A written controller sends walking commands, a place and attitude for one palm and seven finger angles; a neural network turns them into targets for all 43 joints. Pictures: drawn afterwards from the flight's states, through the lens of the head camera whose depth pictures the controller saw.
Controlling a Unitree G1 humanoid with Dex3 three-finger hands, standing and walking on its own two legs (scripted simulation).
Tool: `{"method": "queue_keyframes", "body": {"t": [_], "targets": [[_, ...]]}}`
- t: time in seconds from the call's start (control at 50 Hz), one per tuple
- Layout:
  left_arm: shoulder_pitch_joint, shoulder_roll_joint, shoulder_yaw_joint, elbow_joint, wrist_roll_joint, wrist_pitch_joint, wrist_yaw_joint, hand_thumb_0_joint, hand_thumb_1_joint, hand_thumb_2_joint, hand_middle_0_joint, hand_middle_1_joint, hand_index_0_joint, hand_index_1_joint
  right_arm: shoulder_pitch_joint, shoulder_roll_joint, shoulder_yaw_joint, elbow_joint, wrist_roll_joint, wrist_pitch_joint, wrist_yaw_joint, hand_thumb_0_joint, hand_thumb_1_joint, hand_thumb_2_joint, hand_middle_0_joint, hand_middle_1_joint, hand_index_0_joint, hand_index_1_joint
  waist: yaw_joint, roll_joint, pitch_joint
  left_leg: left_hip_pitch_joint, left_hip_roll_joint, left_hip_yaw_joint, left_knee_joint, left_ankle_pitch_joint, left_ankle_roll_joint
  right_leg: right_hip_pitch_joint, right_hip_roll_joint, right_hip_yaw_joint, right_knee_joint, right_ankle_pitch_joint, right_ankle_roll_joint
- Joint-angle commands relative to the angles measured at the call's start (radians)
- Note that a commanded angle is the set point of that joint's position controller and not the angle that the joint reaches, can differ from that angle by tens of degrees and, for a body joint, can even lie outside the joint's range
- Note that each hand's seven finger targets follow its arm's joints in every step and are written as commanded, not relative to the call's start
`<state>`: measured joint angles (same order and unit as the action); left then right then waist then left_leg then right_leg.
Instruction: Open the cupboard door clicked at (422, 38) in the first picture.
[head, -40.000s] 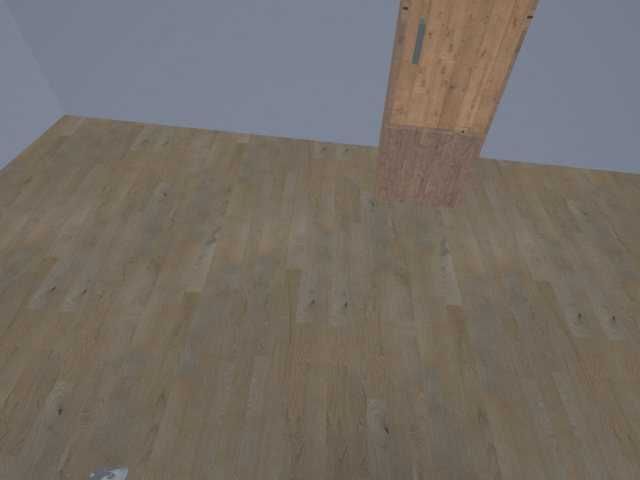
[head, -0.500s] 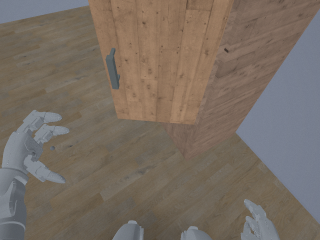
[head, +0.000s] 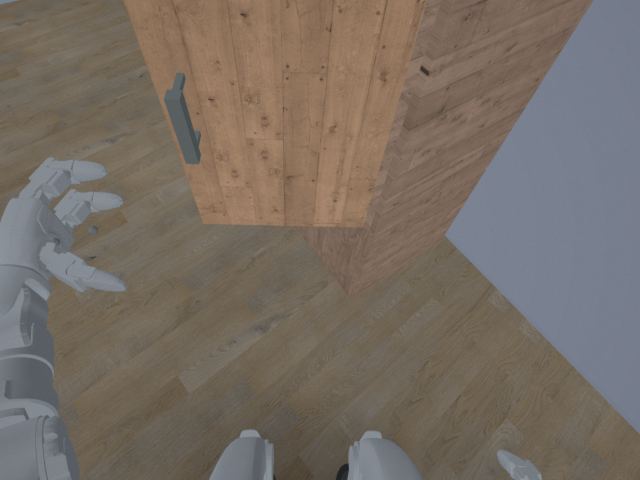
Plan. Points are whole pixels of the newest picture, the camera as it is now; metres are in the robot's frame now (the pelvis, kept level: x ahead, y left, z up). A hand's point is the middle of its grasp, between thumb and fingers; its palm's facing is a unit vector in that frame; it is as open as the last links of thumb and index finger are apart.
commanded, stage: move the hooked fingers beside the handle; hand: left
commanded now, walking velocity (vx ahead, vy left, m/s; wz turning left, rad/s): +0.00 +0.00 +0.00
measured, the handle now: (186, 120) +0.60 +0.20 +0.05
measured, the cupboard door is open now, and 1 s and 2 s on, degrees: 56 56 56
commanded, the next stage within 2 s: slide the fingers in behind the handle in 1.74 s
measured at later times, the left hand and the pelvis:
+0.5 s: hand (119, 172) +0.49 +0.27 +0.05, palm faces +0.00 -1.00 -0.03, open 14.0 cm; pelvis +0.00 +0.01 -0.01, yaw -1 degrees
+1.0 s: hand (140, 130) +0.57 +0.26 +0.05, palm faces +0.00 -1.00 -0.01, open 14.0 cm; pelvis +0.01 +0.02 -0.02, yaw -3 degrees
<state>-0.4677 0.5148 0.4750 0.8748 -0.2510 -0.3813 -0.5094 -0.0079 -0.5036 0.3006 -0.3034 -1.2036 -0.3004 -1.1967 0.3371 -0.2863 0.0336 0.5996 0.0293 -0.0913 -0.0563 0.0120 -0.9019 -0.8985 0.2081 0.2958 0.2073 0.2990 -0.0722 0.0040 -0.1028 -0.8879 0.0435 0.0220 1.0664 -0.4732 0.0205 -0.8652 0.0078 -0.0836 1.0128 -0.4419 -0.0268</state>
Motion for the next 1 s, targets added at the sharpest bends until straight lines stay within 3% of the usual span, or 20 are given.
{"method": "queue_keyframes", "body": {"t": [0.0,0.06,0.14,0.18,0.2,0.24,0.28,0.34,0.38,0.42,0.48,0.52,0.54,0.58,0.7,0.76,0.82,0.88,0.92,0.98], "targets": [[-0.445,0.308,0.039,-0.12,-0.007,-0.076,-0.007,0.0,-0.5,0.3,-0.3,-1.2,-0.3,-1.2,0.077,-0.17,-0.065,-0.073,0.002,-0.022,-0.018,0.0,-0.9,-0.9,0.2,0.3,0.2,0.3,-0.013,0.105,-0.365,0.186,-0.024,-0.05,-0.126,0.245,0.012,0.159,0.023,0.079,-0.116,0.199,0.001],[-0.496,0.32,0.033,-0.085,0.012,-0.083,-0.001,0.0,-0.5,0.3,-0.3,-1.2,-0.3,-1.2,0.097,-0.176,-0.067,-0.062,-0.002,-0.008,-0.015,0.0,-0.9,-0.9,0.2,0.3,0.2,0.3,-0.017,0.124,-0.411,0.221,-0.022,-0.064,-0.119,0.281,0.01,0.131,0.022,0.068,-0.102,0.21,0.0],[-0.553,0.362,0.047,0.0,0.039,-0.068,0.013,0.0,-0.5,0.3,-0.3,-1.2,-0.3,-1.2,0.119,-0.182,-0.064,-0.054,-0.004,0.019,-0.009,0.0,-0.9,-0.9,0.2,0.3,0.2,0.3,-0.028,0.111,-0.405,0.193,-0.018,-0.067,-0.102,0.297,0.011,0.108,0.026,0.064,-0.088,0.224,0.003],[-0.603,0.353,0.032,-0.013,0.041,-0.073,0.022,0.0,-0.5,0.3,-0.3,-1.2,-0.3,-1.2,0.126,-0.18,-0.062,-0.058,-0.008,0.029,-0.006,0.0,-0.9,-0.9,0.2,0.3,0.2,0.3,-0.035,0.14,-0.426,0.222,-0.017,-0.071,-0.094,0.323,0.009,0.086,0.03,0.061,-0.078,0.233,0.0],[-0.593,0.397,0.071,-0.011,0.048,-0.076,0.029,0.0,-0.5,0.3,-0.3,-1.2,-0.3,-1.2,0.137,-0.186,-0.066,-0.054,-0.011,0.036,-0.003,0.0,-0.9,-0.9,0.2,0.3,0.2,0.3,-0.021,0.148,-0.464,0.243,-0.014,-0.072,-0.091,0.349,0.006,0.096,0.029,0.06,-0.076,0.25,0.001],[-0.582,0.405,0.079,0.012,0.056,-0.073,0.036,0.0,-0.5,0.3,-0.3,-1.2,-0.3,-1.2,0.144,-0.185,-0.065,-0.058,-0.013,0.049,0.002,0.0,-0.9,-0.9,0.2,0.3,0.2,0.3,-0.024,0.138,-0.472,0.233,-0.014,-0.07,-0.085,0.367,0.006,0.105,0.032,0.06,-0.073,0.268,0.003],[-0.619,0.415,0.076,0.051,0.06,-0.068,0.038,0.0,-0.5,0.3,-0.3,-1.2,-0.3,-1.2,0.15,-0.187,-0.058,-0.059,-0.014,0.061,0.002,0.0,-0.9,-0.9,0.2,0.3,0.2,0.3,-0.042,0.101,-0.433,0.183,-0.013,-0.07,-0.078,0.349,0.013,0.101,0.036,0.059,-0.069,0.266,0.004],[-0.67,0.464,0.089,0.051,0.083,-0.069,0.042,0.0,-0.5,0.3,-0.3,-1.2,-0.3,-1.2,0.163,-0.194,-0.058,-0.055,-0.018,0.078,0.002,0.0,-0.9,-0.9,0.2,0.3,0.2,0.3,-0.047,0.156,-0.463,0.206,-0.012,-0.073,-0.073,0.363,0.009,0.087,0.034,0.062,-0.067,0.269,0.006],[-0.709,0.425,0.054,0.042,0.081,-0.074,0.04,0.0,-0.5,0.3,-0.3,-1.2,-0.3,-1.2,0.17,-0.191,-0.057,-0.054,-0.02,0.085,0.004,0.0,-0.9,-0.9,0.2,0.3,0.2,0.3,-0.067,0.173,-0.471,0.245,-0.007,-0.079,-0.065,0.392,0.008,0.046,0.039,0.054,-0.062,0.271,0.003],[-0.732,0.43,0.05,0.07,0.087,-0.072,0.041,0.0,-0.5,0.3,-0.3,-1.2,-0.3,-1.2,0.18,-0.195,-0.056,-0.041,-0.021,0.094,0.006,0.0,-0.9,-0.9,0.2,0.3,0.2,0.3,-0.073,0.191,-0.473,0.261,-0.003,-0.09,-0.063,0.398,0.003,0.018,0.04,0.051,-0.064,0.258,0.005],[-0.794,0.416,0.033,0.093,0.088,-0.065,0.049,0.0,-0.5,0.3,-0.3,-1.2,-0.3,-1.2,0.196,-0.199,-0.054,-0.031,-0.026,0.101,0.004,0.0,-0.9,-0.9,0.2,0.3,0.2,0.3,-0.099,0.168,-0.463,0.261,0.0,-0.102,-0.058,0.391,0.006,-0.016,0.043,0.042,-0.062,0.24,0.004],[-0.793,0.465,0.061,0.12,0.103,-0.054,0.056,0.0,-0.5,0.3,-0.3,-1.2,-0.3,-1.2,0.208,-0.206,-0.052,-0.027,-0.028,0.11,0.003,0.0,-0.9,-0.9,0.2,0.3,0.2,0.3,-0.092,0.177,-0.483,0.254,0.0,-0.102,-0.054,0.402,0.004,-0.008,0.04,0.044,-0.061,0.249,0.006],[-0.817,0.464,0.047,0.121,0.113,-0.052,0.059,0.0,-0.5,0.3,-0.3,-1.2,-0.3,-1.2,0.208,-0.204,-0.049,-0.025,-0.03,0.113,0.004,0.0,-0.9,-0.9,0.2,0.3,0.2,0.3,-0.098,0.201,-0.481,0.255,0.001,-0.104,-0.051,0.408,0.003,-0.02,0.039,0.043,-0.058,0.25,0.006],[-0.85,0.469,0.047,0.129,0.119,-0.049,0.067,0.0,-0.5,0.3,-0.3,-1.2,-0.3,-1.2,0.222,-0.203,-0.047,-0.024,-0.033,0.12,0.005,0.0,-0.9,-0.9,0.2,0.3,0.2,0.3,-0.112,0.182,-0.486,0.256,0.002,-0.109,-0.039,0.428,0.005,-0.03,0.043,0.039,-0.051,0.261,0.005],[-0.919,0.563,0.085,0.137,0.151,-0.044,0.086,0.0,-0.5,0.3,-0.3,-1.2,-0.3,-1.2,0.247,-0.211,-0.038,-0.026,-0.043,0.143,0.01,0.0,-0.9,-0.9,0.2,0.3,0.2,0.3,-0.119,0.238,-0.539,0.264,0.009,-0.116,-0.019,0.485,0.0,-0.031,0.045,0.038,-0.037,0.293,0.006],[-0.95,0.542,0.057,0.164,0.166,-0.03,0.092,0.0,-0.5,0.3,-0.3,-1.2,-0.3,-1.2,0.255,-0.21,-0.034,-0.024,-0.045,0.153,0.015,0.0,-0.9,-0.9,0.2,0.3,0.2,0.3,-0.138,0.249,-0.509,0.257,0.011,-0.12,-0.019,0.47,0.0,-0.059,0.047,0.034,-0.042,0.274,0.008],[-0.966,0.564,0.073,0.158,0.168,-0.026,0.093,0.0,-0.5,0.3,-0.3,-1.2,-0.3,-1.2,0.273,-0.215,-0.035,-0.02,-0.05,0.161,0.017,0.0,-0.9,-0.9,0.2,0.3,0.2,0.3,-0.138,0.272,-0.562,0.304,0.016,-0.131,-0.008,0.534,-0.006,-0.071,0.049,0.029,-0.038,0.295,0.007],[-1.005,0.567,0.062,0.226,0.177,-0.004,0.098,0.0,-0.5,0.3,-0.3,-1.2,-0.3,-1.2,0.282,-0.214,-0.023,-0.018,-0.049,0.166,0.017,0.0,-0.9,-0.9,0.2,0.3,0.2,0.3,-0.172,0.224,-0.501,0.226,0.013,-0.124,0.002,0.476,0.009,-0.077,0.054,0.031,-0.042,0.289,0.009],[-1.045,0.627,0.08,0.221,0.196,0.002,0.101,0.0,-0.5,0.3,-0.3,-1.2,-0.3,-1.2,0.285,-0.217,-0.018,-0.021,-0.051,0.168,0.014,0.0,-0.9,-0.9,0.2,0.3,0.2,0.3,-0.17,0.254,-0.528,0.192,0.011,-0.115,0.014,0.461,0.012,-0.051,0.052,0.04,-0.035,0.298,0.011],[-0.949,0.624,0.093,0.197,0.199,-0.004,0.094,0.0,-0.5,0.3,-0.3,-1.2,-0.3,-1.2,0.3,-0.214,-0.022,-0.037,-0.055,0.172,0.023,0.0,-0.9,-0.9,0.2,0.3,0.2,0.3,-0.137,0.294,-0.588,0.256,0.013,-0.121,0.011,0.559,0.002,-0.037,0.054,0.032,-0.023,0.345,0.002]]}}
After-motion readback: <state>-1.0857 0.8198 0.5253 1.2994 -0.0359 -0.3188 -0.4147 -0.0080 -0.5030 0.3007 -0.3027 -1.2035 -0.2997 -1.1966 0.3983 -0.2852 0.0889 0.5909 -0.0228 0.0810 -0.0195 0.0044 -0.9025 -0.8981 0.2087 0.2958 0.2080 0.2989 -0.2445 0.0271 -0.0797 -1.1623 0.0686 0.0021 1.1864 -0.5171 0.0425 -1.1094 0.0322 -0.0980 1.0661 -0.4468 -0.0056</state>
